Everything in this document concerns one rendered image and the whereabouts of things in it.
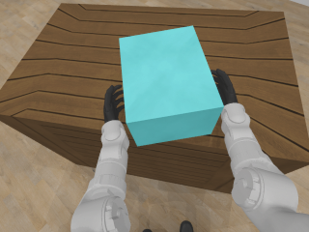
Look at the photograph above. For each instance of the pedestal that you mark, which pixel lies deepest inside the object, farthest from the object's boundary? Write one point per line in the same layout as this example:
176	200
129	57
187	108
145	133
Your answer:
56	93

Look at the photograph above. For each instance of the robot right upper arm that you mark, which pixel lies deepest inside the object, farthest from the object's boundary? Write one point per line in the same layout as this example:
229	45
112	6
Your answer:
269	200

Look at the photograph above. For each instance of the robot left upper arm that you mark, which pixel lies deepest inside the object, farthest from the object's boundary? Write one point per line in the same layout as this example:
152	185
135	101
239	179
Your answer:
105	214

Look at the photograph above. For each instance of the robot right hand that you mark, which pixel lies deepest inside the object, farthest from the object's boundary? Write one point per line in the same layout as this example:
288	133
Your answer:
225	87

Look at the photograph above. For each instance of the left robot forearm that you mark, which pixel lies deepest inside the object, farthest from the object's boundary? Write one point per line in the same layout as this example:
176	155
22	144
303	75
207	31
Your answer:
110	175

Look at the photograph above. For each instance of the right robot foot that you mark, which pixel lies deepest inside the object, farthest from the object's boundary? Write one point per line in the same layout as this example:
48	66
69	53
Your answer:
186	226

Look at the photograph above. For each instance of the carton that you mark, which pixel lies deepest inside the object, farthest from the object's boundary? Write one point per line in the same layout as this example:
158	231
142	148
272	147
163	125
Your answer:
169	91

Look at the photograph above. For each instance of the robot left hand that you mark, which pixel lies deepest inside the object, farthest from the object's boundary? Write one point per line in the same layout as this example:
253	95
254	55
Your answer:
110	109

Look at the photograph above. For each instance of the right robot forearm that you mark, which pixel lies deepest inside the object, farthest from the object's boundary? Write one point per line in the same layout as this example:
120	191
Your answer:
243	148

